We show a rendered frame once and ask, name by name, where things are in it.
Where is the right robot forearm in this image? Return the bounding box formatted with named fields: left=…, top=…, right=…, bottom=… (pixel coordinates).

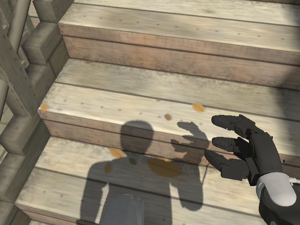
left=256, top=172, right=300, bottom=225

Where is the left robot thigh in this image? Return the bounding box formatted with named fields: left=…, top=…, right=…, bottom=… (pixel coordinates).
left=99, top=194, right=144, bottom=225

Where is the robot right hand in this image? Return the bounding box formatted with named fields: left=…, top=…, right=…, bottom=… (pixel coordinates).
left=204, top=114, right=285, bottom=187

